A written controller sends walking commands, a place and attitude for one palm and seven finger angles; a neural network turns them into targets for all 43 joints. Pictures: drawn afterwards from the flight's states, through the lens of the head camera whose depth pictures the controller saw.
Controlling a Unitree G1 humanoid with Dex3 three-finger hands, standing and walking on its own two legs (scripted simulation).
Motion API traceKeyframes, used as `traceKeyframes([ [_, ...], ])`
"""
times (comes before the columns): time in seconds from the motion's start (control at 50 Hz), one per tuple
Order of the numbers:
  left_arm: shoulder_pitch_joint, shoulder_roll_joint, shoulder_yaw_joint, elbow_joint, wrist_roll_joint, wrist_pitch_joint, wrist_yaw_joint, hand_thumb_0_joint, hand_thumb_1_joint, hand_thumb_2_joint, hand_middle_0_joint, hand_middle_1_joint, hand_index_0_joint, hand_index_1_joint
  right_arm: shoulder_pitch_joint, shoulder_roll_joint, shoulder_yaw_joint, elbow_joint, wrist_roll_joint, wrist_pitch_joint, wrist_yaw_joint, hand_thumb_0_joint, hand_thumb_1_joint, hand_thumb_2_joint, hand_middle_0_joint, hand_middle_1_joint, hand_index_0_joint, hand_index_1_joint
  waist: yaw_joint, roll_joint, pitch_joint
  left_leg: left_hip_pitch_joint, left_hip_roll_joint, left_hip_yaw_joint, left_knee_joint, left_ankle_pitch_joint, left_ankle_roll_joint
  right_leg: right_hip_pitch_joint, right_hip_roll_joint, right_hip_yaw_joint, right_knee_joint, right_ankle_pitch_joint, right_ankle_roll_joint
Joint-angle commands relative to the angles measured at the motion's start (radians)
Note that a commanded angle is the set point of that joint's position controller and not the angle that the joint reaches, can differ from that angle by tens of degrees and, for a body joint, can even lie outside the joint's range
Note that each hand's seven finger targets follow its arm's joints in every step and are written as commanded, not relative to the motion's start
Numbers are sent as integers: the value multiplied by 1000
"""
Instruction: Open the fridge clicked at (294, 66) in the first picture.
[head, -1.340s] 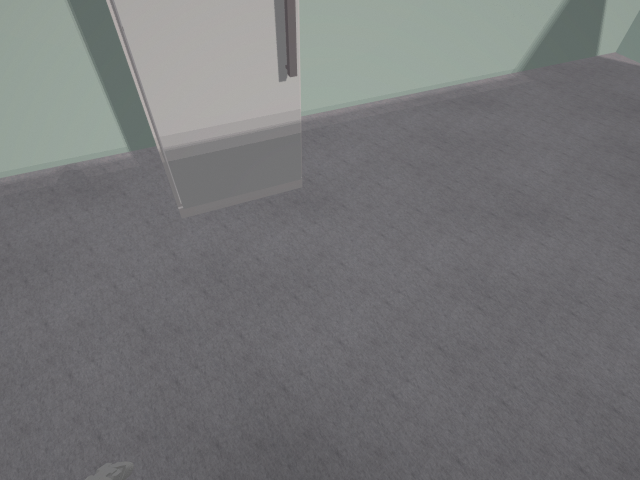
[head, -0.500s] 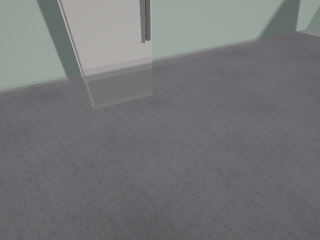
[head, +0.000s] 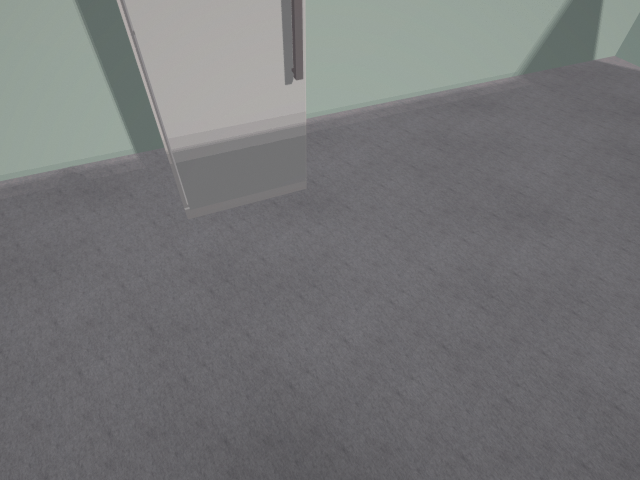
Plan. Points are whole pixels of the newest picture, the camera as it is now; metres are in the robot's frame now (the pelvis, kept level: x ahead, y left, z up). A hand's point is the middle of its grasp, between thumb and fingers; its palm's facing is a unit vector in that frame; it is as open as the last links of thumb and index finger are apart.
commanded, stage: look at it before walking up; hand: right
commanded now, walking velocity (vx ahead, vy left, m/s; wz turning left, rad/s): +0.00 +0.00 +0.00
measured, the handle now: out of the picture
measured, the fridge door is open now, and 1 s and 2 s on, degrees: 0 0 0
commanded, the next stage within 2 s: walk to a spot facing it in 0.10 s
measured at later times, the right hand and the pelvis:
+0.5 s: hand out of the picture +0.04 -0.22 -0.19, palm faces +0.03 +0.98 -0.18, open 7.3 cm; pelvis +0.05 -0.03 -0.01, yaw +0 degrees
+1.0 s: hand (431, 376) +0.34 -0.18 -0.18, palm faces +0.04 +0.98 -0.19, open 7.3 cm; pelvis +0.24 +0.01 -0.02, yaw -3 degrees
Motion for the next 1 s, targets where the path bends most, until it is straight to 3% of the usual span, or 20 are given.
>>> traceKeyframes([
  [0.0,-52,200,39,-61,-1,-19,10,0,900,900,-200,-300,-200,-300,-45,-214,-42,-60,5,-25,-11,0,-900,-900,200,300,200,300,-1,11,-47,-3,120,-104,-75,90,31,16,-108,94,-60,98,-38],
  [0.18,-51,201,38,-59,-1,-19,10,0,900,900,-200,-300,-200,-300,-40,-216,-43,-60,6,-28,-11,0,-900,-900,200,300,200,300,-1,14,-68,13,125,-106,-78,122,33,30,-109,87,-53,117,-36],
  [0.24,34,58,6,-28,11,7,1,0,900,900,-200,-300,-200,-300,69,-90,-18,-19,1,0,-13,0,-900,-900,200,300,200,300,-13,44,-50,1,119,-124,-100,-208,20,-21,-77,52,-8,-126,-18],
  [0.3,59,46,12,-43,18,11,-2,0,900,900,-200,-300,-200,-300,122,-121,-40,-29,-4,7,-1,0,-900,-900,200,300,200,300,-24,124,59,-32,163,-222,-159,-450,69,-180,-24,5,98,-274,-16],
  [0.36,92,21,21,-65,15,-4,-3,0,900,900,-200,-300,-200,-300,176,-128,-60,-40,-2,-8,-4,0,-900,-900,200,300,200,300,-22,159,65,8,246,-297,-183,-435,138,-244,-30,-39,231,-229,-21],
  [0.42,191,-5,27,-49,10,-23,-3,0,900,900,-200,-300,-200,-300,155,-83,-64,-56,0,-17,-2,0,-900,-900,200,300,200,300,28,65,81,-129,192,-161,-56,-300,119,-61,-50,-48,97,-181,-35],
  [0.44,260,11,35,-29,10,-27,-2,0,900,900,-200,-300,-200,-300,135,-51,-61,-65,-1,-16,2,0,-900,-900,200,300,200,300,54,-38,88,-223,110,-78,71,-279,82,36,-89,47,22,-197,-60],
  [0.46,357,65,54,6,17,-33,2,0,900,900,-200,-300,-200,-300,104,9,-51,-89,-2,-15,6,0,-900,-900,200,300,200,300,90,-247,109,-381,7,70,338,-273,30,123,-249,279,-113,-266,-130],
  [0.48,465,77,63,27,20,-41,16,0,900,900,-200,-300,-200,-300,15,29,-44,-135,-8,-27,1,0,-900,-900,200,300,200,300,126,-297,160,-557,-10,84,543,-352,15,199,-359,466,-206,-134,-203],
  [0.5,479,47,53,37,15,-44,26,0,900,900,-200,-300,-200,-300,-23,22,-52,-150,-8,-37,1,0,-900,-900,200,300,200,300,114,-179,189,-624,52,22,647,-326,21,211,-394,475,-182,25,-252],
  [0.54,433,-9,44,19,10,-61,31,0,900,900,-200,-300,-200,-300,-7,38,-54,-132,-6,-45,15,0,-900,-900,200,300,200,300,76,-77,151,-608,108,12,684,-248,12,209,-358,353,-155,202,-248],
  [0.62,434,-53,42,35,8,-79,40,0,900,900,-200,-300,-200,-300,10,99,-54,-121,-6,-29,28,0,-900,-900,200,300,200,300,42,-127,109,-544,115,78,610,-105,-12,190,-249,146,-178,268,-193],
  [0.74,457,-72,49,72,16,-77,41,0,900,900,-200,-300,-200,-300,-90,129,-58,-154,2,-32,31,0,-900,-900,200,300,200,300,42,-130,131,-339,69,147,308,-13,21,109,-234,54,-174,384,-165],
  [0.78,428,-51,55,72,12,-75,42,0,900,900,-200,-300,-200,-300,1,111,-67,-131,-1,-35,26,0,-900,-900,200,300,200,300,-11,-119,87,-198,36,157,266,-7,46,104,-235,22,-63,562,-154],
  [0.82,411,-49,61,67,5,-72,37,0,900,900,-200,-300,-200,-300,247,54,-89,-57,-11,-53,17,0,-900,-900,200,300,200,300,-117,-50,-40,137,14,157,167,48,65,13,-176,-24,258,575,-103],
  [0.84,436,-87,54,46,-4,-70,22,0,900,900,-200,-300,-200,-300,390,-39,-112,-22,-20,-67,1,0,-900,-900,200,300,200,300,-164,104,-156,380,220,-78,102,-37,129,-205,-101,-63,561,278,-69],
  [0.86,460,-151,48,11,-11,-73,22,0,900,900,-200,-300,-200,-300,459,-134,-132,0,-10,-65,-12,0,-900,-900,200,300,200,300,-138,262,-239,451,502,-530,-52,-55,237,-414,17,-54,921,-340,-45],
  [0.88,377,-135,58,-3,-8,-65,19,0,900,900,-200,-300,-200,-300,380,-114,-128,-18,6,-56,-12,0,-900,-900,200,300,200,300,-130,128,-141,298,495,-517,-138,-254,256,-452,-44,9,1020,-332,-66],
  [0.9,322,-150,63,-19,-1,-57,10,0,900,900,-200,-300,-200,-300,277,-74,-112,-44,3,-57,-10,0,-900,-900,200,300,200,300,-93,126,-43,122,458,-471,-186,-405,219,-483,-84,16,1050,-244,-65],
  [0.98,342,-188,61,-13,24,-8,-2,0,900,900,-200,-300,-200,-300,127,71,-71,-69,-13,-67,-20,0,-900,-900,200,300,200,300,30,92,57,-232,335,-112,-224,-268,132,-351,-150,-12,859,-126,-25],
])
